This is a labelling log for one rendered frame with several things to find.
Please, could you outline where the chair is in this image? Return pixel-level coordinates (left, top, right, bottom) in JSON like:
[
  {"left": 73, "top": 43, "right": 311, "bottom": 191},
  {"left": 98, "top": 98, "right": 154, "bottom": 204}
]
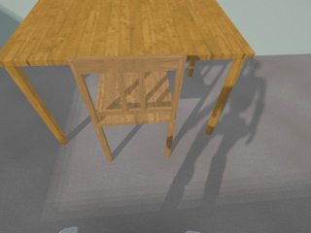
[{"left": 68, "top": 53, "right": 187, "bottom": 162}]

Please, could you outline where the table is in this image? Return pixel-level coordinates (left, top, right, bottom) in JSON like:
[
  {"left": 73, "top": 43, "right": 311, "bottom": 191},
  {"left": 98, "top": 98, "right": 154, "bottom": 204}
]
[{"left": 0, "top": 0, "right": 255, "bottom": 145}]

